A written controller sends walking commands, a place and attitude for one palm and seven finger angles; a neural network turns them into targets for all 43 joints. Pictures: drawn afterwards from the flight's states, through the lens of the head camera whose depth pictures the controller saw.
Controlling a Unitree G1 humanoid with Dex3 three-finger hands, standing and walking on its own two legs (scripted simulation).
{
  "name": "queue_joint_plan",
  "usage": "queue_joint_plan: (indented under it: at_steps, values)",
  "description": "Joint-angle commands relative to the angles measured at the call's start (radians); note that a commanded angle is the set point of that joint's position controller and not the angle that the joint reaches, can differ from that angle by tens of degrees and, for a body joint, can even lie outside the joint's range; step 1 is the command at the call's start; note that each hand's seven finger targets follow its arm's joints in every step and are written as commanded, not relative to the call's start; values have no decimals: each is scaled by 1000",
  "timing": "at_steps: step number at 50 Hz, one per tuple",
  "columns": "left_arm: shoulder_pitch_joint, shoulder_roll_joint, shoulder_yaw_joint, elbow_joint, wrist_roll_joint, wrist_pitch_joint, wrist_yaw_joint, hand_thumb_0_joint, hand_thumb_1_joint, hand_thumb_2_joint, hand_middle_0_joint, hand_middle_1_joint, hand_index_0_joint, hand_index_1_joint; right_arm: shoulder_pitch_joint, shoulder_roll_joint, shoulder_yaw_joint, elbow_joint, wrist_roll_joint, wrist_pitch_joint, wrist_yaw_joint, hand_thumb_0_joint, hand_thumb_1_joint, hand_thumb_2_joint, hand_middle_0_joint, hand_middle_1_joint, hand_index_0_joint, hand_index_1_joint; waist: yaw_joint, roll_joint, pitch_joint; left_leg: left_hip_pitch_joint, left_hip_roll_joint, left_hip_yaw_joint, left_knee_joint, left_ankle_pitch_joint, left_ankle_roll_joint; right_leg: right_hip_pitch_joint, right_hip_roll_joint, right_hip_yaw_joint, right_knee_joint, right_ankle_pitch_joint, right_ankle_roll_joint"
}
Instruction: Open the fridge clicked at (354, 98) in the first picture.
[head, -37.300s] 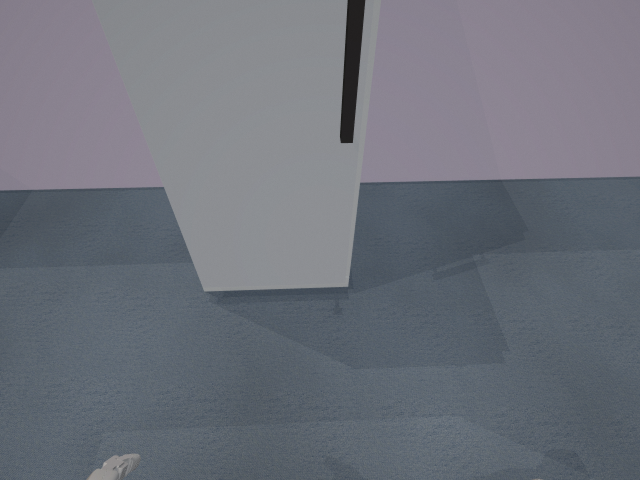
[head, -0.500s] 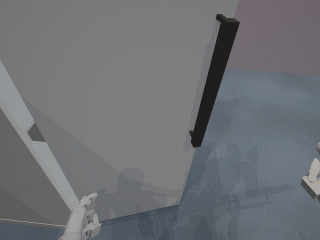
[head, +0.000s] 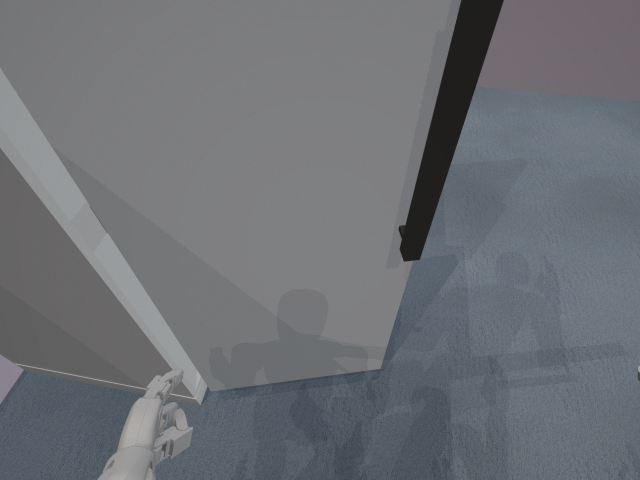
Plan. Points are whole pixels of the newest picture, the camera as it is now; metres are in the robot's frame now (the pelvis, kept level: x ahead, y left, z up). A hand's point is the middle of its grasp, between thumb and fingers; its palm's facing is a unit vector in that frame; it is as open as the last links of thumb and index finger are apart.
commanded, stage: step back with the hand held close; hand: right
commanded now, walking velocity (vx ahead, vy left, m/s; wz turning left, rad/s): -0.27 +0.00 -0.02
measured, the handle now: (431, 147) +0.49 -0.12 +0.17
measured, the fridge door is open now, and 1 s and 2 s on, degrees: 72 72 72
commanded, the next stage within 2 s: stop stepping back and stand still in 0.86 s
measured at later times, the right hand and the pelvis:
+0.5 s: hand out of the picture +0.11 -0.29 +0.17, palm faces +0.51 +0.73 -0.46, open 7.4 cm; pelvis -0.07 -0.01 -0.02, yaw -4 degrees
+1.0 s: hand out of the picture +0.00 -0.29 +0.17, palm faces +0.43 +0.81 -0.40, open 7.4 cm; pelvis -0.20 -0.02 -0.01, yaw +1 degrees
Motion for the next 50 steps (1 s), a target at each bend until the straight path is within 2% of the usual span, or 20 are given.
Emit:
queue_joint_plan:
  at_steps: [1, 7, 12, 14, 18, 20, 23, 25, 27, 29, 32, 35, 37, 38, 39, 42, 45, 47, 48, 50]
  values:
    - [-82, 131, 48, -169, -1, -57, 12, 0, 900, 900, -200, -300, -200, -300, -32, -172, -165, -214, 2, -83, -32, 0, -900, -900, 200, 300, 200, 300, -16, -95, -189, 166, 7, -11, 68, 178, 31, -91, -134, 123, -123, 140, -22]
    - [-60, 139, 53, -161, -3, -82, 8, 0, 900, 900, -200, -300, -200, -300, -85, -140, -144, -173, -22, -106, -35, 0, -900, -900, 200, 300, 200, 300, -1, -46, -103, 134, 27, -78, 40, -60, 47, -290, -121, 145, -121, -324, -46]
    - [-49, 140, 50, -150, 4, -106, 6, 0, 900, 900, -200, -300, -200, -300, -131, -145, -136, -211, -33, -132, -46, 0, -900, -900, 200, 300, 200, 300, 8, -21, -74, -23, 48, -108, -36, -284, 67, -239, -104, 156, -63, -380, -37]
    - [-46, 140, 49, -146, 5, -119, 6, 0, 900, 900, -200, -300, -200, -300, -140, -149, -144, -230, -37, -147, -52, 0, -900, -900, 200, 300, 200, 300, 9, -63, -85, -18, 29, -82, -1, -279, 61, -243, -118, 181, -93, -400, -40]
    - [-44, 141, 50, -149, 7, -148, 10, 0, 900, 900, -200, -300, -200, -300, -122, -162, -182, -277, -46, -169, -54, 0, -900, -900, 200, 300, 200, 300, -5, -219, -182, 217, -68, 7, 281, -3, 29, -357, -214, 289, -248, -399, -78]
    - [-36, 142, 57, -145, 8, -158, 5, 0, 900, 900, -200, -300, -200, -300, -81, -166, -198, -241, -47, -172, -46, 0, -900, -900, 200, 300, 200, 300, -9, -237, -194, 259, -84, -1, 321, -38, 27, -393, -246, 309, -273, -462, -94]
    - [-45, 142, 58, -133, 17, -154, -2, 0, 900, 900, -200, -300, -200, -300, -96, -151, -193, -203, -56, -179, -35, 0, -900, -900, 200, 300, 200, 300, -6, -190, -59, 279, -83, -26, 260, -98, 43, -548, -238, 297, -244, -528, -101]
    - [-37, 131, 62, -120, 18, -155, -10, 0, 900, 900, -200, -300, -200, -300, -105, -159, -181, -194, -43, -181, -27, 0, -900, -900, 200, 300, 200, 300, 4, -48, -50, 90, -16, -124, 47, -105, 87, -357, -147, 210, -95, -381, -40]
    - [-43, 93, 51, -97, 10, -149, -20, 0, 900, 900, -200, -300, -200, -300, -118, -166, -144, -193, -13, -186, -31, 0, -900, -900, 200, 300, 200, 300, 15, 106, -110, -171, 160, -257, -111, 17, 155, -28, -59, 68, 142, -78, 41]
    - [-33, 99, 63, -79, 4, -144, -15, 0, 900, 900, -200, -300, -200, -300, -143, -175, -132, -220, -16, -184, -38, 0, -900, -900, 200, 300, 200, 300, 19, 161, -212, -209, 211, -249, -96, 156, 172, 104, -41, 46, 277, -19, 52]
    - [-53, 91, 52, -100, 8, -126, -7, 0, 900, 900, -200, -300, -200, -300, -99, -201, -158, -239, -12, -168, -41, 0, -900, -900, 200, 300, 200, 300, 18, 80, -201, -170, 144, -170, -13, 221, 115, 80, -68, 56, 139, 105, 38]
    - [-91, 126, 57, -117, 8, -135, 5, 0, 900, 900, -200, -300, -200, -300, -110, -223, -195, -269, -16, -180, -33, 0, -900, -900, 200, 300, 200, 300, -1, -172, -187, 4, -73, -28, 201, 96, 31, -76, -217, 230, -145, 256, -34]
    - [-70, 119, 67, -114, 35, -150, 1, 0, 900, 900, -200, -300, -200, -300, -83, -202, -206, -280, -2, -180, -25, 0, -900, -900, 200, 300, 200, 300, -7, -284, -242, 52, -120, -31, 526, -300, 30, -144, -364, 400, -313, 59, -104]
    - [-68, 120, 70, -97, 41, -154, -3, 0, 900, 900, -200, -300, -200, -300, -107, -192, -210, -271, -13, -181, -30, 0, -900, -900, 200, 300, 200, 300, 0, -250, -218, 80, -119, -58, 639, -297, 30, -233, -391, 400, -347, -147, -132]
    - [-58, 113, 74, -91, 33, -157, -8, 0, 900, 900, -200, -300, -200, -300, -106, -176, -208, -266, -10, -182, -33, 0, -900, -900, 200, 300, 200, 300, 3, -218, -196, 53, -107, -57, 619, -293, 36, -231, -373, 359, -331, -190, -141]
    - [-46, 108, 76, -85, 12, -167, -32, 0, 900, 900, -200, -300, -200, -300, -27, -138, -153, -265, 8, -161, -33, 0, -900, -900, 200, 300, 200, 300, -8, -190, -227, -14, -110, 36, 404, -335, 46, -40, -290, 245, -329, -172, -76]
    - [-53, 106, 67, -77, 16, -169, -30, 0, 900, 900, -200, -300, -200, -300, -33, -132, -122, -262, 23, -141, -31, 0, -900, -900, 200, 300, 200, 300, -4, -260, -217, 80, -125, 92, 138, -359, 70, -51, -254, 215, -389, -262, -12]
    - [-44, 105, 66, -58, 21, -160, -27, 0, 900, 900, -200, -300, -200, -300, -74, -143, -110, -256, 25, -144, -27, 0, -900, -900, 200, 300, 200, 300, -1, -228, -232, 116, -82, 80, -117, -289, 90, 5, -220, 156, -316, -208, 59]
    - [-22, 97, 66, -43, 18, -149, -25, 0, 900, 900, -200, -300, -200, -300, -100, -163, -111, -255, 21, -153, -26, 0, -900, -900, 200, 300, 200, 300, 7, -118, -234, 20, 1, 12, -238, -252, 123, 104, -152, 74, -142, -115, 90]
    - [-34, 88, 60, -33, 19, -144, -14, 0, 900, 900, -200, -300, -200, -300, -94, -240, -155, -284, 15, -153, -38, 0, -900, -900, 200, 300, 200, 300, -2, 141, -214, -267, 306, -230, -341, -176, 229, 163, -17, 19, 409, -97, 96]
